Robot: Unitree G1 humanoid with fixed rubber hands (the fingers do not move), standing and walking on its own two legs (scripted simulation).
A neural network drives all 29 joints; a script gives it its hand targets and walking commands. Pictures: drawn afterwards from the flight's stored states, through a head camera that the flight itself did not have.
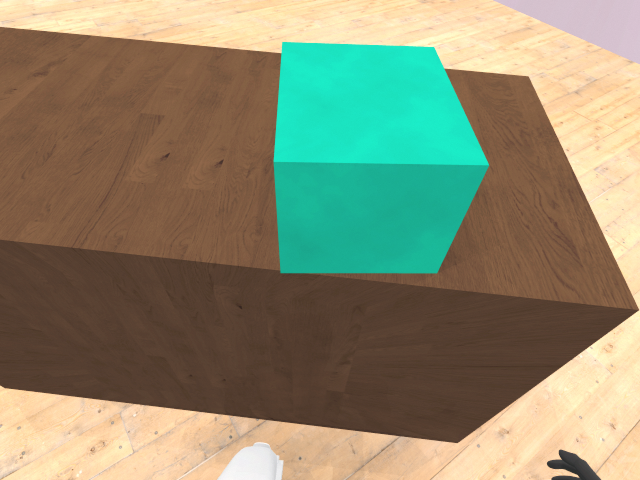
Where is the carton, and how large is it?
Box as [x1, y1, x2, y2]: [274, 42, 488, 272]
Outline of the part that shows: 282,42 274,149 274,176 280,271 436,272 480,183 488,164 434,48 421,46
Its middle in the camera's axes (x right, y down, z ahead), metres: +0.05 -0.12 +0.54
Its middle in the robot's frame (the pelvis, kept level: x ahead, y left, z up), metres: +0.51 -0.01 +0.13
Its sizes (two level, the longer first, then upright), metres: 0.261 0.217 0.192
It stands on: a pedestal, 0.77 m high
